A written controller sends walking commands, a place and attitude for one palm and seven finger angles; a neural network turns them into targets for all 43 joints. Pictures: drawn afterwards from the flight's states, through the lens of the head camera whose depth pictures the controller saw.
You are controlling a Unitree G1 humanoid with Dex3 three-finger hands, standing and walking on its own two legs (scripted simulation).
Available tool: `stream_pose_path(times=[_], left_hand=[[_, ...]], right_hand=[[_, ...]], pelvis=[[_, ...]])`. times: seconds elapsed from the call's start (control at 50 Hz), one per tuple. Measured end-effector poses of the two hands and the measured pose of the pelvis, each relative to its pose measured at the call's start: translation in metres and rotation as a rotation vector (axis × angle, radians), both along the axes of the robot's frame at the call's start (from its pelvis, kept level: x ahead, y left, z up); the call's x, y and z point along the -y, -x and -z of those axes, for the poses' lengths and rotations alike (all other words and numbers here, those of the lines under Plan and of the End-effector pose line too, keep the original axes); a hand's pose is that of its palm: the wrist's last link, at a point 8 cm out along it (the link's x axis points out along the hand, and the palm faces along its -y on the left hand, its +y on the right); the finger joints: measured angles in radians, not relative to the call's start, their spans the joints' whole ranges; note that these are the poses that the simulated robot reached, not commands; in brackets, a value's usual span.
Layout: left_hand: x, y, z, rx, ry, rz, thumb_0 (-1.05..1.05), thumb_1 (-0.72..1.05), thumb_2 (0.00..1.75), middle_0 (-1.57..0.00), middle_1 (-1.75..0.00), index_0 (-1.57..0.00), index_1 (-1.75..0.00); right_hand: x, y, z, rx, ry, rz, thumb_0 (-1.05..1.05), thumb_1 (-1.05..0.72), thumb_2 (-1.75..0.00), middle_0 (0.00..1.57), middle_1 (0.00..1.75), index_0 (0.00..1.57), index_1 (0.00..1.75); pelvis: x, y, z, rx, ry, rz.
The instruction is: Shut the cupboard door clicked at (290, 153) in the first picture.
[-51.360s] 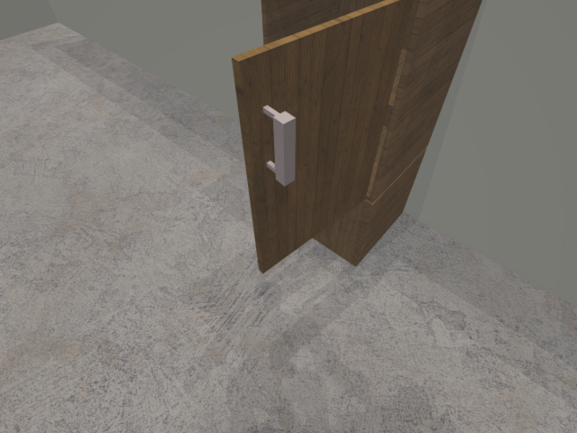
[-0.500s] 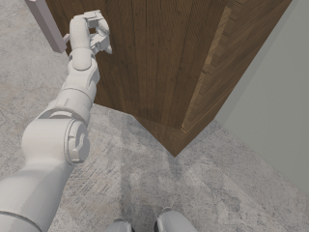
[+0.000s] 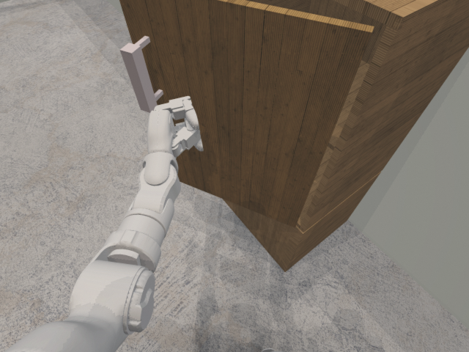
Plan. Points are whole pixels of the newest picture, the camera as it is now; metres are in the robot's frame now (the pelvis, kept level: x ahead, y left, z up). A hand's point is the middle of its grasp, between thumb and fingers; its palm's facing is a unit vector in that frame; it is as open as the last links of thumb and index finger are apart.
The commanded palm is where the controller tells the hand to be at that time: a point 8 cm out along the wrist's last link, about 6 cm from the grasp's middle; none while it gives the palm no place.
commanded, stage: pull the fist back off the door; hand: left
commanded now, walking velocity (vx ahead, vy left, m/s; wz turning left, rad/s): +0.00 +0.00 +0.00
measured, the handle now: (146, 75) +0.63 +0.15 +0.12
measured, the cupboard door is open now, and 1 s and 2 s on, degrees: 28 28 28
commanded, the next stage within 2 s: draw the hand back to the body in 0.06 s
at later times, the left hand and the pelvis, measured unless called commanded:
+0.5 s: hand (153, 155) +0.40 +0.11 +0.13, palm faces +0.02 -1.00 -0.02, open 3.1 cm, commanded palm +0.36 +0.15 +0.14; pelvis +0.00 +0.01 +0.01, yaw -1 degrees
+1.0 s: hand (41, 234) +0.26 +0.21 +0.16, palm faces +0.20 -0.95 -0.24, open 3.5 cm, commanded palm +0.22 +0.26 +0.18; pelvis +0.00 +0.02 +0.03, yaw +2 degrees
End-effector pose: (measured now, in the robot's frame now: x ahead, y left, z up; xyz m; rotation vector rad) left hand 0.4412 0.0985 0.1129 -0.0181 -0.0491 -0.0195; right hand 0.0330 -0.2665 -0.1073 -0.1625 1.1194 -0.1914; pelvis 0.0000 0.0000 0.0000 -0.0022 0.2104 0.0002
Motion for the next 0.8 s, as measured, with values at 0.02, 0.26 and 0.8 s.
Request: stream_pose_path(times=[0.02, 0.26, 0.8], left_hand=[[0.001, 0.003, -0.004, 0.027, -0.011, 0.005, 0.02, 0.90, 0.90, -1.30, -1.50, -1.30, -1.50], [0.010, -0.005, -0.015, -0.072, 0.016, 0.001, 0.02, 0.89, 0.90, -1.30, -1.50, -1.30, -1.50], [-0.106, 0.150, -0.054, 0.061, -0.142, -0.030, 0.02, 0.89, 0.90, -1.19, -1.38, -1.20, -1.39]], right_hand=[[-0.002, -0.008, 0.001, 0.021, -0.004, -0.008, 0.01, -0.91, -0.90, 0.20, 0.30, 0.19, 0.30], [-0.035, -0.027, 0.004, 0.077, -0.066, -0.028, 0.01, -0.91, -0.90, 0.20, 0.30, 0.20, 0.30], [-0.053, -0.139, -0.069, 0.448, -0.029, -0.116, 0.01, -0.91, -0.90, 0.20, 0.30, 0.19, 0.30]], pelvis=[[-0.001, 0.000, 0.001, 0.005, -0.001, -0.002], [-0.006, 0.007, -0.001, 0.018, -0.004, -0.004], [-0.013, 0.011, -0.025, 0.223, 0.002, -0.011]])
